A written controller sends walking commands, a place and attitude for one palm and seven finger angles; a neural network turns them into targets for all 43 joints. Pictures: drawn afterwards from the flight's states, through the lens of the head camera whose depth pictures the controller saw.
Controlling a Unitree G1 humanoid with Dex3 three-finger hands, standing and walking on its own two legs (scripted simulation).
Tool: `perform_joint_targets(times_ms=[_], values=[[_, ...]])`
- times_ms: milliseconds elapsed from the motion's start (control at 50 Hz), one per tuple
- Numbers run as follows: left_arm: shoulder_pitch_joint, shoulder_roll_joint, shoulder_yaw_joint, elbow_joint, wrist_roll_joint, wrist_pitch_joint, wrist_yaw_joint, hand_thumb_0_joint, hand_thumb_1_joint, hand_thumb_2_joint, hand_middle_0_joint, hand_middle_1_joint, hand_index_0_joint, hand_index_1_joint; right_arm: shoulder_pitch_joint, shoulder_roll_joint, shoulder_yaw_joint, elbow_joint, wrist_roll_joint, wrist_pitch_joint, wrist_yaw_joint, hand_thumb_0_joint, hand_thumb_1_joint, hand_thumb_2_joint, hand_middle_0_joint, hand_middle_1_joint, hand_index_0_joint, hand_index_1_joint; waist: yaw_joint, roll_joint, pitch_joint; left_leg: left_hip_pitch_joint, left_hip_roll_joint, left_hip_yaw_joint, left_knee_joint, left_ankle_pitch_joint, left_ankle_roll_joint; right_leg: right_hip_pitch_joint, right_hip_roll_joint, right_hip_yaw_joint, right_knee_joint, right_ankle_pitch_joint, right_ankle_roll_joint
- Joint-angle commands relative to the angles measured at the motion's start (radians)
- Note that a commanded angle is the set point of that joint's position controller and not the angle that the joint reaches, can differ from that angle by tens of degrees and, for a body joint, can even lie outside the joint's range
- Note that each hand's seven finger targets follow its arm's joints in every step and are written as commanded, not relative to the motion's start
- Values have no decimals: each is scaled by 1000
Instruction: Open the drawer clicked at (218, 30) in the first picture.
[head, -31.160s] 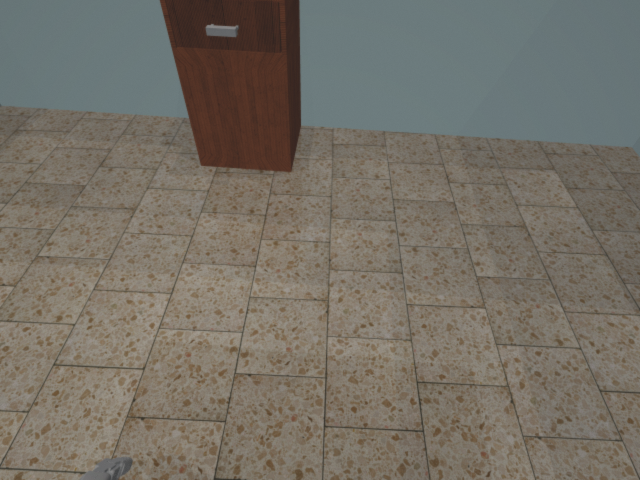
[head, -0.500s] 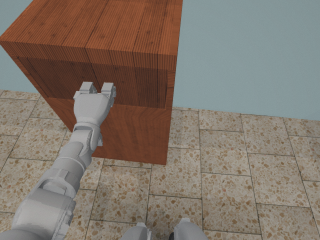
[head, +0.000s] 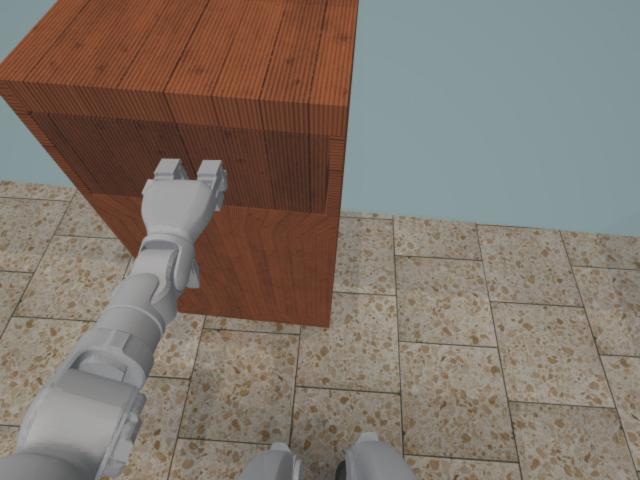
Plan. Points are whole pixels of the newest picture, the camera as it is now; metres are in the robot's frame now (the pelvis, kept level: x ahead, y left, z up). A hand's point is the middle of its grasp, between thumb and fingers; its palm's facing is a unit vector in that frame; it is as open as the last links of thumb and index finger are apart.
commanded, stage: lift the fingers back up to retry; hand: left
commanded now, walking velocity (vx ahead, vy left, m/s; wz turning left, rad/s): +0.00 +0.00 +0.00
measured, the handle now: (188, 184) +0.53 +0.22 -0.01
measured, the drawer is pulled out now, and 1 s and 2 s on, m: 0.00 0.00 0.00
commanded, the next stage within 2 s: re-aim the fingers above the handle in 0.68 s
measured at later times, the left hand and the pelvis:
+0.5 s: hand (185, 200) +0.46 +0.19 +0.05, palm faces +0.03 -0.05 -1.00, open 13.8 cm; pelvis +0.04 +0.01 +0.04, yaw -2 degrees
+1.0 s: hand (161, 211) +0.43 +0.22 +0.06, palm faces +0.01 -0.01 -1.00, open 13.8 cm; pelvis +0.04 +0.00 +0.04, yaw -1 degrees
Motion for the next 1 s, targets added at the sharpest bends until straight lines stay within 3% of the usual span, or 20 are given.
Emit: perform_joint_targets(times_ms=[0,40,60,120,220,240,280,340,480,560,600,680,740,760,780,800,820,880,900,980], values=[[-339,99,14,-129,0,4,-2,0,-500,300,-300,-1200,-300,-1200,60,-132,-48,-80,5,-21,-7,0,-900,-900,200,300,200,300,-47,2,-335,236,40,-72,-179,188,-37,272,-35,72,-180,94,10],[-353,114,22,-137,-10,12,-2,0,-500,300,-300,-1200,-300,-1200,58,-133,-47,-80,5,-21,-10,0,-900,-900,200,300,200,300,-50,-7,-351,254,40,-70,-192,206,-34,304,-34,70,-193,112,14],[-353,153,57,-137,-15,14,-2,0,-500,300,-300,-1200,-300,-1200,59,-136,-47,-76,7,-18,-14,0,-900,-900,200,300,200,300,-46,-26,-347,259,42,-70,-202,212,-32,327,-34,71,-200,125,14],[-366,152,55,-189,-31,1,-15,0,-500,300,-300,-1200,-300,-1200,45,-133,-45,-87,6,-18,-22,0,-900,-900,200,300,200,300,-45,-13,-367,298,39,-65,-226,252,-30,387,-37,77,-225,173,15],[-293,197,107,-254,-35,-54,-18,0,-500,300,-300,-1200,-300,-1200,25,-130,-42,-107,4,-16,-28,0,-900,-900,200,300,200,300,-11,-3,-361,359,41,-58,-265,340,-33,460,-35,81,-249,249,11],[-292,180,92,-267,-28,-64,-13,0,-500,300,-300,-1200,-300,-1200,21,-123,-41,-111,4,-16,-28,0,-900,-900,200,300,200,300,-11,7,-358,359,39,-52,-267,350,-34,470,-37,86,-253,263,12],[-267,218,132,-272,-17,-76,3,0,-500,300,-300,-1200,-300,-1200,18,-127,-42,-107,3,-13,-26,0,-900,-900,200,300,200,300,-1,-24,-336,353,41,-52,-279,366,-35,487,-37,88,-259,280,11],[-227,236,160,-292,-4,-68,32,0,-500,300,-300,-1200,-300,-1200,2,-124,-45,-112,-1,-6,-18,0,-900,-900,200,300,200,300,21,7,-341,390,41,-47,-295,434,-42,517,-34,91,-261,333,5],[-130,127,75,-415,-44,14,-1,0,-500,300,-300,-1200,-300,-1200,-36,-127,-62,-129,14,15,6,0,-900,-900,200,300,200,300,16,4,-371,553,63,-54,-329,668,-62,586,-31,83,-309,451,13],[-54,87,29,-373,-59,36,-67,0,-500,300,-300,-1200,-300,-1200,-60,-131,-56,-125,20,31,5,0,-900,-900,200,300,200,300,-1,-88,-262,517,55,-49,-352,605,-48,605,-36,88,-343,457,19],[-88,74,7,-377,-52,29,-85,0,-500,300,-300,-1200,-300,-1200,-72,-130,-50,-128,16,36,4,0,-900,-900,200,300,200,300,-7,-92,-212,497,49,-45,-369,535,-43,597,-41,89,-357,427,17],[-107,168,90,-449,-22,-33,-72,0,-500,300,-300,-1200,-300,-1200,-91,-116,-46,-146,3,37,-5,0,-900,-900,200,300,200,300,36,-5,-279,516,39,-40,-365,549,-49,624,-45,106,-336,431,5],[-154,170,101,-496,1,-70,-31,0,-500,300,-300,-1200,-300,-1200,-99,-105,-47,-147,-5,28,-5,0,-900,-900,200,300,200,300,37,59,-294,543,44,-53,-350,587,-68,569,-41,96,-307,399,-3],[-144,147,90,-477,-1,-70,-19,0,-500,300,-300,-1200,-300,-1200,-99,-103,-49,-141,-4,26,-4,0,-900,-900,200,300,200,300,32,59,-292,550,45,-53,-339,604,-72,550,-36,90,-302,398,-3],[-144,173,121,-476,1,-70,-2,0,-500,300,-300,-1200,-300,-1200,-100,-105,-51,-138,-8,22,-3,0,-900,-900,200,300,200,300,38,42,-310,537,45,-47,-331,587,-71,556,-36,95,-298,398,-2],[-72,233,184,-457,3,-63,11,0,-500,300,-300,-1200,-300,-1200,-102,-106,-50,-142,-9,22,-5,0,-900,-900,200,300,200,300,67,27,-329,510,39,-44,-335,580,-70,600,-34,105,-292,416,-4],[-70,270,212,-440,5,-50,19,0,-500,300,-300,-1200,-300,-1200,-109,-112,-45,-142,-9,27,-7,0,-900,-900,200,300,200,300,68,11,-331,486,34,-49,-337,572,-70,623,-33,107,-288,434,-5],[-81,154,107,-413,-5,-13,20,0,-500,300,-300,-1200,-300,-1200,-110,-109,-48,-137,0,21,1,0,-900,-900,200,300,200,300,38,-20,-301,464,33,-38,-338,533,-62,610,-37,103,-299,440,6],[-77,154,103,-407,-8,0,10,0,-500,300,-300,-1200,-300,-1200,-107,-114,-53,-134,5,21,2,0,-900,-900,200,300,200,300,33,-28,-299,484,38,-43,-340,553,-64,602,-35,103,-304,439,4],[-107,44,-22,-441,-52,18,-67,0,-500,300,-300,-1200,-300,-1200,-101,-120,-61,-139,15,22,3,0,-900,-900,200,300,200,300,-8,-42,-297,562,49,-54,-338,583,-58,568,-36,89,-337,412,16]])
